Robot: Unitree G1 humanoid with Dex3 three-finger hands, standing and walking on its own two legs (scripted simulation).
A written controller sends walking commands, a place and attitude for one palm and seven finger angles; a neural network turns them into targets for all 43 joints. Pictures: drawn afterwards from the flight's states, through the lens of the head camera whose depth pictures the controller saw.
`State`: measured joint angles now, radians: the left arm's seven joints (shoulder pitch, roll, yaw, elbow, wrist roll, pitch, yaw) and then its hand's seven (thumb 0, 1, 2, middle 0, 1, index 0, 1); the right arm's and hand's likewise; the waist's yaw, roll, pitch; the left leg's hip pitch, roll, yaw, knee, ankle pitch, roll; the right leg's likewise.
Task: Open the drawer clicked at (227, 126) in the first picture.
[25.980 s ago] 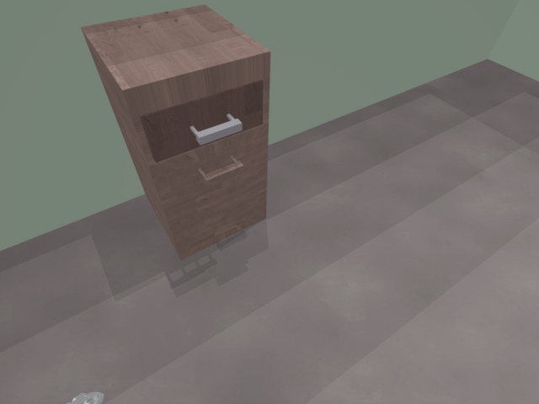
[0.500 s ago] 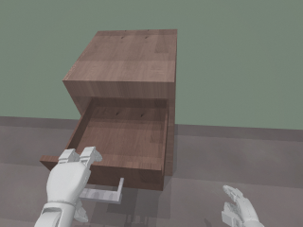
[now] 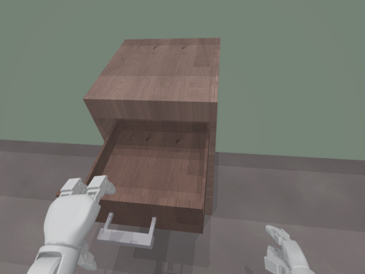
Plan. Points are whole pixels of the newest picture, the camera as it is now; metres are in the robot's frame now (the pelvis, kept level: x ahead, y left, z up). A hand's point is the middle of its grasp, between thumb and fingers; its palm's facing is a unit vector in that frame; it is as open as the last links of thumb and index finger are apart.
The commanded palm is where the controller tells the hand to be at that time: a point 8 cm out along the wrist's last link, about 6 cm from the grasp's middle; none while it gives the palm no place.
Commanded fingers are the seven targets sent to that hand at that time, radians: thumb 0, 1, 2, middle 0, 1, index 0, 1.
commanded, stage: draw the hand back to the body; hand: left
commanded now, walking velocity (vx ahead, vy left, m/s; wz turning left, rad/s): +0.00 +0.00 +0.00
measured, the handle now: (128, 228) +0.25 +0.20 -0.11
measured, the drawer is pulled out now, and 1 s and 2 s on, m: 0.30 0.30 0.30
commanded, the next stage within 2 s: step back with the hand held close in 1.22 s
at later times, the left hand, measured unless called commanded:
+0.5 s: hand (68, 210) +0.19 +0.22 +0.14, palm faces +0.32 -0.89 -0.34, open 13.0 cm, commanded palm +0.14 +0.26 +0.16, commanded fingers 0.00 0.03 0.52 -0.26 -0.86 -0.26 -0.86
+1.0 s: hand (29, 205) +0.17 +0.25 +0.18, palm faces +0.44 -0.80 -0.41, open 8.8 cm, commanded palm +0.12 +0.29 +0.20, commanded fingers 0.00 0.90 0.90 -0.20 -0.30 -0.20 -0.30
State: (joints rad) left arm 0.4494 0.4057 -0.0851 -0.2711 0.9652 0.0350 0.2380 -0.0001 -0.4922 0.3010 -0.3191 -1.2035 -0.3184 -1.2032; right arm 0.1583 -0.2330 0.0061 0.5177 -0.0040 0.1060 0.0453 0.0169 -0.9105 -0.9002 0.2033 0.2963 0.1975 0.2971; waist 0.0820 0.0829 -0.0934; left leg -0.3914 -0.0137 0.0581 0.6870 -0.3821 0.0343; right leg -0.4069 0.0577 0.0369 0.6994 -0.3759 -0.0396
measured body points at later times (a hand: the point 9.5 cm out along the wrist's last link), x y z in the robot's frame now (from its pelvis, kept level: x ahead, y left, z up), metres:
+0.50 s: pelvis +0.01 +0.01 +0.02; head +0.00 -0.01 +0.47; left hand +0.16 +0.26 +0.16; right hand +0.20 -0.19 -0.06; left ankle -0.02 +0.10 -0.72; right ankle -0.01 -0.10 -0.72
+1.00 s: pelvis +0.01 +0.00 +0.02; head +0.00 -0.02 +0.47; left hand +0.14 +0.29 +0.20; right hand +0.22 -0.20 -0.06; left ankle -0.02 +0.10 -0.72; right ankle -0.01 -0.10 -0.72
